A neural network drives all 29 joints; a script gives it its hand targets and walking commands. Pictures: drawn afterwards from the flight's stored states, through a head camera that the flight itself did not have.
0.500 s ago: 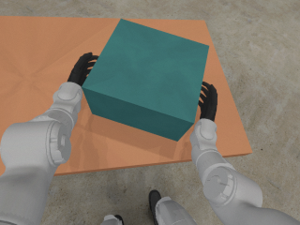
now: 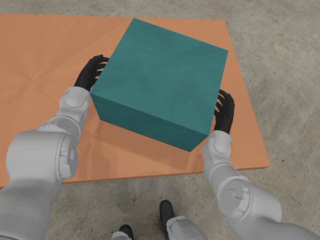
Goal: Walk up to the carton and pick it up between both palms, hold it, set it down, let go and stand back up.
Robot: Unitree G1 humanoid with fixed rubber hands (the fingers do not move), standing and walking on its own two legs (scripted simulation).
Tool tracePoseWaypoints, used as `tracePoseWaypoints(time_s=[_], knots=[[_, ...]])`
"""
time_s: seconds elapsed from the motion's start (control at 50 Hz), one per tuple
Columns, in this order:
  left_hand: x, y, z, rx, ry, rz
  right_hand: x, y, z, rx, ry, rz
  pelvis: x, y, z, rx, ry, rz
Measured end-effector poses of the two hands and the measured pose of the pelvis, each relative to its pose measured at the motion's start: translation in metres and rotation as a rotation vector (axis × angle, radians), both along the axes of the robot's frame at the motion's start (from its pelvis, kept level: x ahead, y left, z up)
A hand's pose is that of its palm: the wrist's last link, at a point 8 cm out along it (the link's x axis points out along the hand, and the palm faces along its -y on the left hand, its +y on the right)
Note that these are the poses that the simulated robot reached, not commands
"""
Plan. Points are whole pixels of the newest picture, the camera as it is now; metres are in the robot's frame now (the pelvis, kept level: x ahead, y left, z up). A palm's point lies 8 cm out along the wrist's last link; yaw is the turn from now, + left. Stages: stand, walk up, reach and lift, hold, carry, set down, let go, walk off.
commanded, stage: reach and lift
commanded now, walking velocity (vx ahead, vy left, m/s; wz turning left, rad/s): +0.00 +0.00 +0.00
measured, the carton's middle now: (162, 86) +0.50 -0.10 -0.02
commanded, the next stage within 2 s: none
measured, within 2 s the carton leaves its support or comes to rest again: leaves its support in 0.16 s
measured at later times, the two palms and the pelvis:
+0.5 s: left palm (88, 86) +0.49 +0.09 +0.04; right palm (228, 126) +0.35 -0.24 -0.01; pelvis +0.00 -0.01 +0.01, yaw +0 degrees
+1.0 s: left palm (66, 58) +0.49 +0.11 +0.13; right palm (242, 96) +0.37 -0.23 +0.10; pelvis +0.04 +0.01 +0.03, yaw +1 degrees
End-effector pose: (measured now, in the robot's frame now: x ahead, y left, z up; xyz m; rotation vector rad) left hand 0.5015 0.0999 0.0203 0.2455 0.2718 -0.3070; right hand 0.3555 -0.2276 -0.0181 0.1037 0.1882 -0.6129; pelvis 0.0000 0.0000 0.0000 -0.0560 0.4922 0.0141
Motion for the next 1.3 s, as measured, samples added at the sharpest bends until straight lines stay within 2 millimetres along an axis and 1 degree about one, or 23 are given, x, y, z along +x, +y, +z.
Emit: tracePoseWaypoints(time_s=[0.16, 0.32, 0.44, 0.64, 0.74, 0.8, 0.92, 0.98, 1.04, 1.1, 1.18, 1.24, 1.3], knots=[[-0.003, -0.002, 0.006, 0.019, -0.009, 0.003, -0.001, -0.002, 0.001, 0.010, 0.011, 0.006, -0.001, -0.004, 0.003, 0.008, -0.008, 0.001], [-0.012, -0.004, 0.006, 0.016, 0.000, 0.022, -0.003, -0.005, 0.004, 0.012, 0.029, 0.009, -0.001, -0.005, 0.006, 0.013, -0.016, 0.001], [-0.015, -0.008, 0.011, 0.024, 0.009, 0.021, -0.007, -0.009, 0.007, 0.009, 0.053, 0.016, -0.001, -0.007, 0.007, 0.017, -0.030, -0.001], [-0.017, -0.017, 0.031, 0.040, 0.017, 0.017, -0.015, -0.013, 0.014, 0.035, 0.089, 0.009, 0.005, -0.003, 0.011, 0.023, -0.075, -0.008], [-0.020, -0.018, 0.046, 0.013, 0.010, 0.046, -0.012, -0.016, 0.028, 0.037, 0.075, 0.025, 0.012, 0.001, 0.015, 0.030, -0.126, -0.018], [-0.021, -0.014, 0.058, -0.011, -0.008, 0.069, -0.004, -0.016, 0.044, 0.032, 0.054, 0.042, 0.018, 0.004, 0.018, 0.035, -0.161, -0.019], [-0.016, -0.005, 0.091, -0.070, -0.081, 0.094, 0.011, -0.013, 0.089, 0.002, 0.003, 0.069, 0.033, 0.008, 0.023, 0.038, -0.260, -0.003], [-0.015, 0.004, 0.107, -0.105, -0.110, 0.108, 0.017, -0.007, 0.110, -0.014, -0.024, 0.092, 0.040, 0.010, 0.026, 0.035, -0.315, 0.001], [-0.017, 0.017, 0.114, -0.132, -0.113, 0.124, 0.021, 0.002, 0.123, -0.030, -0.024, 0.125, 0.045, 0.013, 0.028, 0.031, -0.376, 0.003], [-0.023, 0.030, 0.113, -0.132, -0.104, 0.138, 0.021, 0.013, 0.123, -0.032, -0.005, 0.151, 0.048, 0.016, 0.029, 0.026, -0.421, 0.005], [-0.035, 0.044, 0.104, -0.113, -0.087, 0.163, 0.016, 0.025, 0.112, -0.017, 0.022, 0.172, 0.050, 0.020, 0.030, 0.018, -0.453, 0.009], [-0.047, 0.048, 0.098, -0.109, -0.077, 0.188, 0.010, 0.030, 0.104, 0.001, 0.027, 0.173, 0.049, 0.022, 0.030, 0.015, -0.464, 0.015], [-0.057, 0.047, 0.099, -0.117, -0.086, 0.205, 0.005, 0.030, 0.105, 0.016, 0.010, 0.158, 0.048, 0.024, 0.030, 0.016, -0.467, 0.023]])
